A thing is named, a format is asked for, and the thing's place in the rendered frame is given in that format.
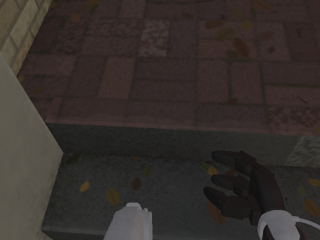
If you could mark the right robot forearm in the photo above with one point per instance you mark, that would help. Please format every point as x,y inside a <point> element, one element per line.
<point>278,225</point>

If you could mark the left robot thigh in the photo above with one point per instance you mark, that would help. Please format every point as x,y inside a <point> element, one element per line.
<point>130,223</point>

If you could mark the right robot hand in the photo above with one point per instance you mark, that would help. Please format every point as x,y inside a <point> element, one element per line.
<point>255,197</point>

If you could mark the robot left shin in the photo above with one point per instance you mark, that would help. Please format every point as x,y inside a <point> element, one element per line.
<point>132,204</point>

